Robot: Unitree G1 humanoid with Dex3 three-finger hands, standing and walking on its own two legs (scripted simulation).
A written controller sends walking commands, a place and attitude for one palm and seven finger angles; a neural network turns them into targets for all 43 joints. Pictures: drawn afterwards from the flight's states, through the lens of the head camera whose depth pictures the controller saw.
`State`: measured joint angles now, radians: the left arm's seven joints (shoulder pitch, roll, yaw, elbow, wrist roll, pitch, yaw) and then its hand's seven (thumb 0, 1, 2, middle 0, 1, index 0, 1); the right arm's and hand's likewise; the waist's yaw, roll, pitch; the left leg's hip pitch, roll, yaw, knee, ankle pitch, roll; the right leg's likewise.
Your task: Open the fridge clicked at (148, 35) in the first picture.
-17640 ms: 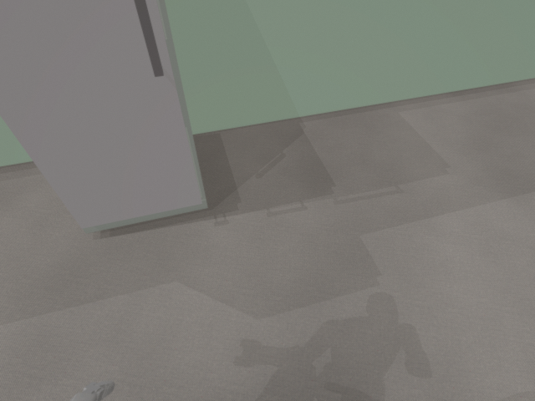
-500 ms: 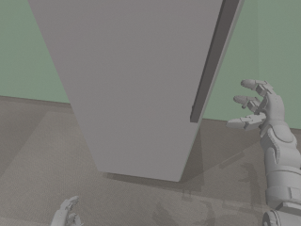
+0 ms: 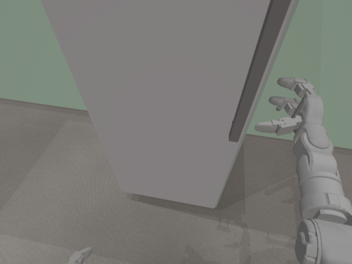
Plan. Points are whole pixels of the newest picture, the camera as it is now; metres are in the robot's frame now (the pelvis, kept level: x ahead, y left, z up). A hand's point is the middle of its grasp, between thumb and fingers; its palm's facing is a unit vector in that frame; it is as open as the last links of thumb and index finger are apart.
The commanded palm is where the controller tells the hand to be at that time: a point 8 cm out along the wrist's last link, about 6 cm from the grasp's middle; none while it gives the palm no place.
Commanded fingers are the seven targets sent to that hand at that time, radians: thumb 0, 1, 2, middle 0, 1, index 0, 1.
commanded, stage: move the hooked fingers beside the handle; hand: right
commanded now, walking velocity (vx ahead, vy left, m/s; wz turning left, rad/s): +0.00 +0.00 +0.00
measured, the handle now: (253, 72) +0.49 -0.11 +0.21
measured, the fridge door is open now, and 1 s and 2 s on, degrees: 0 0 0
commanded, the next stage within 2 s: feel for the door with the fingertips in 0.66 s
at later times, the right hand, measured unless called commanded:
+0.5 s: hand (279, 116) +0.41 -0.18 +0.15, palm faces +0.12 +0.99 +0.00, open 14.0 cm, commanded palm +0.39 -0.22 +0.14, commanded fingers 0.00 0.50 -0.30 0.30 1.20 0.30 1.20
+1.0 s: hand (269, 115) +0.42 -0.16 +0.14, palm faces +0.12 +0.99 +0.01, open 14.0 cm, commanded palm +0.39 -0.20 +0.14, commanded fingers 0.00 0.50 -0.30 0.30 1.20 0.30 1.20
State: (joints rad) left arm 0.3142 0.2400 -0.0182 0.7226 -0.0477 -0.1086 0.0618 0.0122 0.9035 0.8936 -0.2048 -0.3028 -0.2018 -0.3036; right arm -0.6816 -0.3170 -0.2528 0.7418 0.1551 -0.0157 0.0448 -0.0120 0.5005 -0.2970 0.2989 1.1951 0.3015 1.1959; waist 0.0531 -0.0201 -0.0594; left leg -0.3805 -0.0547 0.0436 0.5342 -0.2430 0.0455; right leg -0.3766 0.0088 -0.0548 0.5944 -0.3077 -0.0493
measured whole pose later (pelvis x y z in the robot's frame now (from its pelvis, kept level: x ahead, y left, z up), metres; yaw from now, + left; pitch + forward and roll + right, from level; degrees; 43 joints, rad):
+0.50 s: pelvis -0.01 +0.00 +0.00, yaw -1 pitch +3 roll +1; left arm 0.26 0.24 -0.03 0.71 -0.06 -0.10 0.07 0.01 0.90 0.89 -0.20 -0.30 -0.20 -0.30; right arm -0.64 -0.27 -0.19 0.69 0.16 0.00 0.03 -0.01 0.50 -0.30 0.30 1.20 0.30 1.20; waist 0.03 -0.03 -0.05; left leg -0.34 -0.05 0.06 0.52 -0.24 0.04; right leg -0.35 0.02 -0.04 0.59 -0.29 -0.05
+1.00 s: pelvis -0.01 +0.01 +0.00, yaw -1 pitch +4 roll +1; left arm 0.31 0.25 -0.02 0.74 -0.05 -0.10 0.06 0.01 0.90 0.89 -0.20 -0.30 -0.20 -0.30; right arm -0.68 -0.27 -0.20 0.75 0.16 -0.03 0.01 -0.01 0.50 -0.30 0.30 1.20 0.30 1.20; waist 0.04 -0.03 -0.05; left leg -0.38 -0.06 0.06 0.54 -0.24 0.05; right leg -0.38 0.01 -0.04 0.60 -0.30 -0.04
